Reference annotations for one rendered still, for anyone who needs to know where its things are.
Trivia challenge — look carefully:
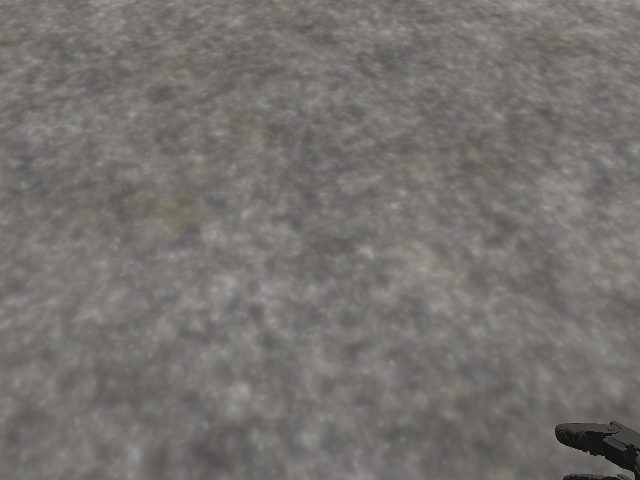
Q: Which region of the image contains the right robot hand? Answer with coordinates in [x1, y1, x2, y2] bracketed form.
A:
[555, 421, 640, 480]

